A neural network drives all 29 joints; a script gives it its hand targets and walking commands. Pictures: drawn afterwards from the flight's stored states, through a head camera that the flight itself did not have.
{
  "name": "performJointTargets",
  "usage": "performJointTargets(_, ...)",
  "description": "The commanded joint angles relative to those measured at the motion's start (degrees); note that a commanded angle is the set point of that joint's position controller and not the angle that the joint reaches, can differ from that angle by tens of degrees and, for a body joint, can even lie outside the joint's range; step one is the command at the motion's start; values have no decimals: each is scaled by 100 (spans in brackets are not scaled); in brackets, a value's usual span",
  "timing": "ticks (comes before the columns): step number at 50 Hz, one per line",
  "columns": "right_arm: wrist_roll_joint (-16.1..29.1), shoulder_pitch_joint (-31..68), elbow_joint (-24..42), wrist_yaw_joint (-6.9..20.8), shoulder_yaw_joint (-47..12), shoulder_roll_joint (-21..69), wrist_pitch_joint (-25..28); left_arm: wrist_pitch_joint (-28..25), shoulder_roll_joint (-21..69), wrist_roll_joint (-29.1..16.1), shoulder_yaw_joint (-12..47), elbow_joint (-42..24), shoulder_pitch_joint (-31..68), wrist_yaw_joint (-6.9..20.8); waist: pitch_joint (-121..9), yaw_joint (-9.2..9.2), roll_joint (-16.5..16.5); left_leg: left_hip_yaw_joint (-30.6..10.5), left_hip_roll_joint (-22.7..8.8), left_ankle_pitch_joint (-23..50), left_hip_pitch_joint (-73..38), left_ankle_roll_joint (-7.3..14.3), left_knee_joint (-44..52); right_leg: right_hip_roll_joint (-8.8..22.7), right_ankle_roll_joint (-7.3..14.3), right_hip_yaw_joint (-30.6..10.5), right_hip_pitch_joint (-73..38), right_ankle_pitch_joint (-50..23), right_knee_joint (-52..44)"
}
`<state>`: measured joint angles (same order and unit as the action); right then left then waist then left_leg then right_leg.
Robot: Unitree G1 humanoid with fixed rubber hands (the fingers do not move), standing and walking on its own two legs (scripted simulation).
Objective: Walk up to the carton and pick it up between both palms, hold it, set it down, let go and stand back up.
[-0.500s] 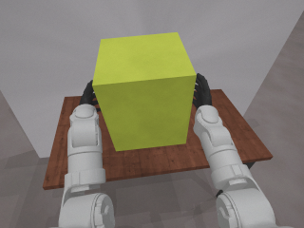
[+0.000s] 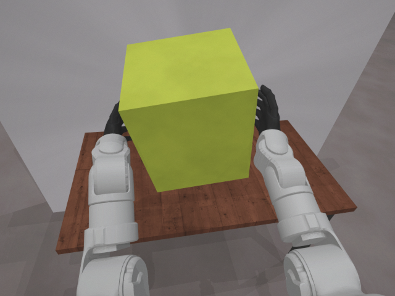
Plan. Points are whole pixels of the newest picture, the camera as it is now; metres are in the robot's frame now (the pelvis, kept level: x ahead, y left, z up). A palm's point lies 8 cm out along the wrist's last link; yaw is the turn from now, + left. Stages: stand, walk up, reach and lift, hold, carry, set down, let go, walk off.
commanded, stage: set down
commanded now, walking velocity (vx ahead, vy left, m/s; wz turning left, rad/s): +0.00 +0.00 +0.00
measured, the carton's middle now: (191, 115) +0.41 +0.00 +0.18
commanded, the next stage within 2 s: none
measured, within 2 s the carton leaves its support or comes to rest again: neither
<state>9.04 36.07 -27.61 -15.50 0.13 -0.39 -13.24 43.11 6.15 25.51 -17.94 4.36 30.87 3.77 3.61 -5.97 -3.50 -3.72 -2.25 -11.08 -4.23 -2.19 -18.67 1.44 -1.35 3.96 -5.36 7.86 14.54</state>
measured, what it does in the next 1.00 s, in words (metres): stands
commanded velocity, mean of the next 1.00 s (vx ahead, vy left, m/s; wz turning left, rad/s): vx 0.00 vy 0.00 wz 0.00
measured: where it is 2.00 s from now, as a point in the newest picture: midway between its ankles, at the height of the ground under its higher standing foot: outside the picture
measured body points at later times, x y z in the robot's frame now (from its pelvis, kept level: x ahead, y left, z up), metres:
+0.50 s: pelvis -0.01 +0.00 +0.00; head -0.04 +0.03 +0.45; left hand +0.37 +0.16 +0.13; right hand +0.38 -0.14 +0.16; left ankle +0.01 +0.14 -0.75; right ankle +0.02 -0.13 -0.75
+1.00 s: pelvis +0.03 +0.00 +0.00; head +0.03 +0.02 +0.45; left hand +0.40 +0.16 +0.07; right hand +0.41 -0.13 +0.11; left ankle +0.01 +0.14 -0.75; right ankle +0.02 -0.13 -0.75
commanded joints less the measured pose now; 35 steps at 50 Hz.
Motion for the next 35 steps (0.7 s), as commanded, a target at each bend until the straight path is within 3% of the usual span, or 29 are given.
performJointTargets(1,32,3791,967,1079,-1663,2862,453,-715,2330,-722,2131,-459,3698,1099,-1223,320,473,788,542,1052,763,60,548,-336,-105,374,-962,-931,68)
performJointTargets(3,-192,3815,788,1188,-1397,2887,677,-860,2405,-616,2023,-300,3755,1105,-1084,333,409,899,502,848,723,61,608,-366,-66,432,-835,-591,-45)
performJointTargets(6,-530,3945,957,1314,-1195,2832,1214,-1304,2522,-696,2257,-246,3906,1035,-1496,270,630,878,454,885,656,0,509,-325,24,492,-660,-412,-19)
performJointTargets(8,-847,3959,624,1391,-920,2927,1533,-1629,2718,-758,2315,-165,4194,960,-1672,242,642,843,408,630,617,-30,526,-338,83,571,-575,-87,-32)
performJointTargets(9,-978,4135,716,1436,-917,2942,1698,-1778,2749,-845,2388,-55,4250,912,-1968,313,515,848,392,587,624,2,496,-301,94,572,-538,13,-23)
performJointTargets(15,-1799,3949,-102,1546,-234,2936,2373,-2480,2858,-981,2590,638,4421,692,-2449,146,371,924,302,151,462,-32,494,-303,136,673,-97,524,-110)
performJointTargets(17,-2038,3787,-349,1564,-46,2922,2562,-2690,2874,-874,2514,840,4308,650,-2557,208,427,931,323,369,464,-51,454,-285,176,657,-199,334,-125)
performJointTargets(24,-2104,3400,-1299,1589,89,2801,2856,-3011,2672,-499,2045,1381,3730,622,-2022,410,499,976,291,1221,389,-220,359,-311,87,601,-496,-458,-158)
performJointTargets(25,-1980,3469,-1297,1591,-6,2875,2910,-3052,2786,-539,2071,1362,3755,639,-2017,439,510,950,311,1271,446,-219,366,-304,120,573,-569,-519,-209)
performJointTargets(30,-1579,3664,-986,1552,-738,3098,3197,-3486,2853,-673,2387,955,3924,444,-2918,713,455,889,339,2566,465,-203,139,-274,42,434,-1329,-2272,151)
performJointTargets(31,-1515,3694,-964,1525,-836,3048,3229,-3547,2847,-717,2427,998,3957,415,-2939,645,534,934,322,2628,481,-253,99,-272,2,423,-1380,-2383,185)
performJointTargets(33,-1487,3720,-827,1470,-1027,3111,3257,-3617,2950,-741,2480,1116,3840,357,-2949,698,375,856,327,2724,643,-189,53,-286,-57,391,-1470,-2797,256)
performJointTargets(35,-1372,3564,-1029,1466,-1139,3110,3171,-3581,2797,-649,2344,1163,3767,320,-2587,772,459,881,358,2589,797,-188,138,-236,-111,298,-1499,-2818,269)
